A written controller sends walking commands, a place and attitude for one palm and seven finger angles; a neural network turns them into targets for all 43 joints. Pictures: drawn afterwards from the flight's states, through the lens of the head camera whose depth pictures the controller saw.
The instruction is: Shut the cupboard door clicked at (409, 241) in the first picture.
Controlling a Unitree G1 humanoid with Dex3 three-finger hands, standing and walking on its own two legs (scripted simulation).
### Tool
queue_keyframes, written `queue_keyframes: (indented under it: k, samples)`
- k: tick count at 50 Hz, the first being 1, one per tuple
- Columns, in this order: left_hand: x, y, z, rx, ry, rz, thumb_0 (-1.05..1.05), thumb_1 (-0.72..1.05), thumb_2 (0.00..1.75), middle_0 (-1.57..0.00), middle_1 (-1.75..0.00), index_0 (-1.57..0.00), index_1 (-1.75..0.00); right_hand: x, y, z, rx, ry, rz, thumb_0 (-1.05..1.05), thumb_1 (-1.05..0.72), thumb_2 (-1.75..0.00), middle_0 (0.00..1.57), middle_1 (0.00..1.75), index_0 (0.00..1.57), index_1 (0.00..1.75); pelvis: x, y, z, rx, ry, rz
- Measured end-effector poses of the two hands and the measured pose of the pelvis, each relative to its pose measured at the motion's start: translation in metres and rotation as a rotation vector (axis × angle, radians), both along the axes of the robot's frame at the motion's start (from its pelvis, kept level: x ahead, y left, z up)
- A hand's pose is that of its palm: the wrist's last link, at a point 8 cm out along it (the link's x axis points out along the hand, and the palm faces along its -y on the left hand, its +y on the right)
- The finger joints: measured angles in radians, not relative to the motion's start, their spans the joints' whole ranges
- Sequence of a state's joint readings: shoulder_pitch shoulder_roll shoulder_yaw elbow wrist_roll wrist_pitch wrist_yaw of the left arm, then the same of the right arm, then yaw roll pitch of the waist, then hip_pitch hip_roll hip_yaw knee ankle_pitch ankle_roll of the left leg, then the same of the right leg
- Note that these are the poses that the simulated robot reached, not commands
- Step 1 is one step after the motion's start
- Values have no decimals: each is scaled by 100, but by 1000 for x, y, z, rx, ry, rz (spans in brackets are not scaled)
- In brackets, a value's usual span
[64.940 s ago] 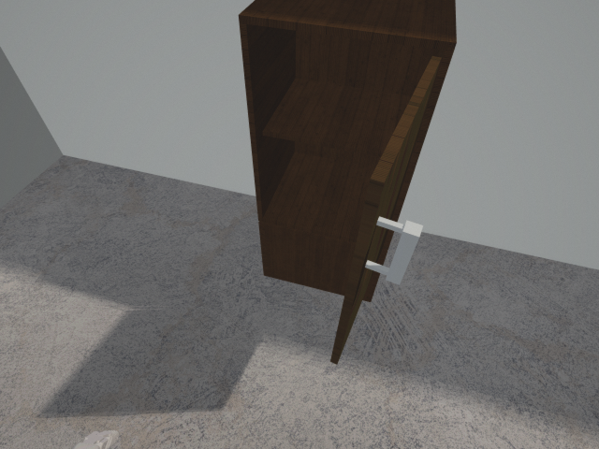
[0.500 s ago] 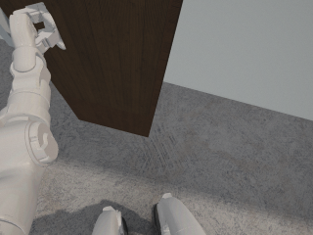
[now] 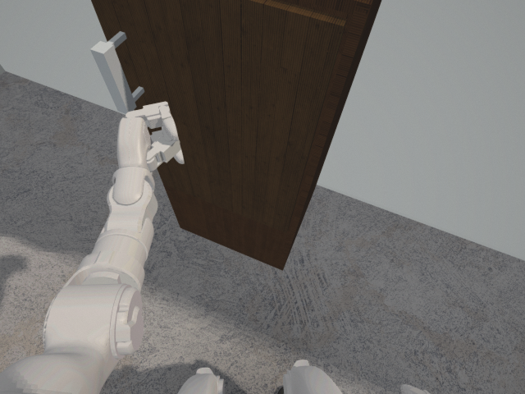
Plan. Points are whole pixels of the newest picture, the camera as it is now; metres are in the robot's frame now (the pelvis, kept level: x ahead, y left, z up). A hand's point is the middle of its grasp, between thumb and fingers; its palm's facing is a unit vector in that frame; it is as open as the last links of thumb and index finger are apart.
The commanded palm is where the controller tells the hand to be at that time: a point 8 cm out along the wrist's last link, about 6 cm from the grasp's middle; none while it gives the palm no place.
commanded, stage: draw the hand back to the body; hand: left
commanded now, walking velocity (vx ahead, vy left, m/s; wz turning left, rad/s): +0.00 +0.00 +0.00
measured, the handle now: (123, 73) +0.64 +0.22 +0.07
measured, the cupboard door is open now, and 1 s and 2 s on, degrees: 0 0 0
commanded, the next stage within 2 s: step back with the hand held close in 1.68 s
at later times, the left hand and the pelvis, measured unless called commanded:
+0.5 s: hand (126, 171) +0.39 +0.16 +0.13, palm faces +0.05 -1.00 -0.04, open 3.1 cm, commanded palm +0.35 +0.20 +0.13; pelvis +0.00 -0.01 +0.03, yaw -1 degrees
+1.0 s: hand out of the picture +0.27 +0.23 +0.18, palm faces +0.33 -0.90 -0.29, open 3.9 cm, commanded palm +0.22 +0.27 +0.20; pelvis +0.02 +0.00 +0.07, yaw +1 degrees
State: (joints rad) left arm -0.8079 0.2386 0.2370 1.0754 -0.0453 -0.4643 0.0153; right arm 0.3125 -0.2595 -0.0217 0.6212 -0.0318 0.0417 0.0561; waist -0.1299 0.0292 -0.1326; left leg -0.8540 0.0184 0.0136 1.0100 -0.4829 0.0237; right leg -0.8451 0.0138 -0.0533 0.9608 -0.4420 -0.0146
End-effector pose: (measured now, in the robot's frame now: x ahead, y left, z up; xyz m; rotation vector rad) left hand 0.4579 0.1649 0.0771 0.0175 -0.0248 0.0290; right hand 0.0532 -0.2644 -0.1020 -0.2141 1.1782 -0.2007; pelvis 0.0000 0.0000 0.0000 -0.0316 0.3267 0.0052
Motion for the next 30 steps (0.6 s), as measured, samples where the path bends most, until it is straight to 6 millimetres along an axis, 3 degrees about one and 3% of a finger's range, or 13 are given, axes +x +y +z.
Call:
queue_keyframes:
  k: [5, 10, 15, 19, 24, 30]
  samples:
    - [2, 0, 5, 16, 7, 15, 2, 90, 90, -130, -150, -130, -150, 4, 9, -6, 28, -29, 12, 1, -91, -90, 20, 30, 20, 30, -7, -3, -2, 5, -1, 3]
    - [-1, 2, 14, 9, -25, 15, 2, 90, 90, -130, -150, -130, -150, -15, 14, -10, 56, 2, -14, 1, -91, -90, 20, 30, 20, 30, -9, -4, -1, 11, -4, -10]
    - [-28, 14, 24, 21, -28, 12, 2, 90, 90, -129, -150, -129, -150, -34, 14, -3, 82, 26, -67, 1, -91, -90, 20, 30, 20, 30, -5, -6, 11, 19, -49, -33]
    - [-56, 28, 32, 21, -15, 26, 2, 90, 90, -130, -150, -130, -150, -35, 10, 9, 72, 9, -75, 1, -91, -90, 20, 30, 20, 30, -3, -8, 21, 19, -97, -30]
    - [-87, 42, 49, 25, -51, 26, 2, 90, 90, -130, -150, -130, -150, -12, 1, 23, 34, -77, -47, 1, -91, -90, 20, 30, 20, 30, -4, -9, 30, 17, -151, -18]
    - [-118, 55, 64, 27, -47, 5, 2, 90, 90, -128, -148, -128, -148, 41, -2, 44, 8, -250, 11, 1, -91, -90, 20, 30, 20, 30, -5, -8, 37, 18, -202, -5]
